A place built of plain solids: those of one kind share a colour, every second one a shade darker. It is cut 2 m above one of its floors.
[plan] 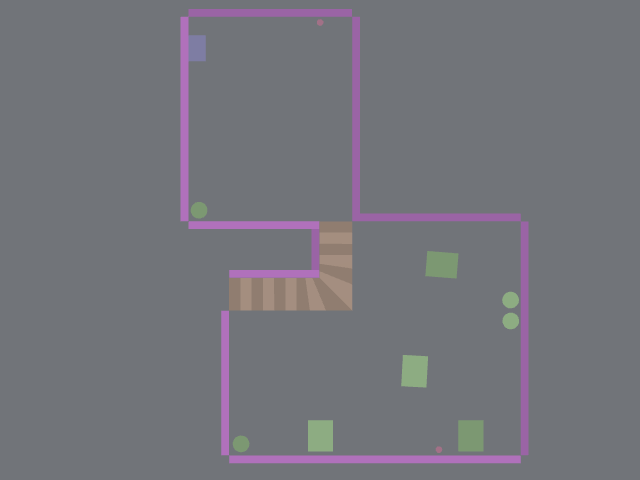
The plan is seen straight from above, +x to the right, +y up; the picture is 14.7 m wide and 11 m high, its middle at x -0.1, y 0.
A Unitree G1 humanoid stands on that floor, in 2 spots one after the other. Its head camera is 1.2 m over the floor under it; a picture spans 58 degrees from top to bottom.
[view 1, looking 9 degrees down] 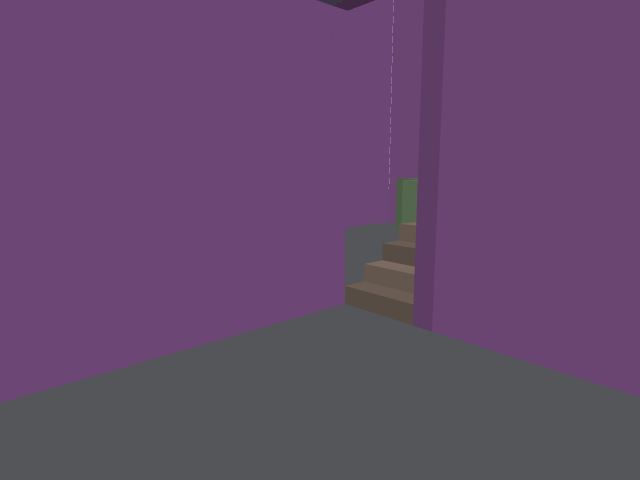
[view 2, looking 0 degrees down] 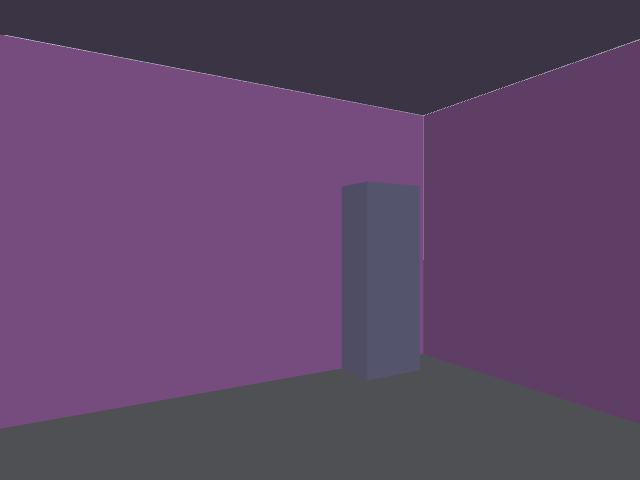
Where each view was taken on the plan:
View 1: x -2.05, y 3.16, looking -42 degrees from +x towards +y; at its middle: wall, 3.67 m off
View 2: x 0.28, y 1.90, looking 150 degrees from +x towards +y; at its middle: wall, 3.93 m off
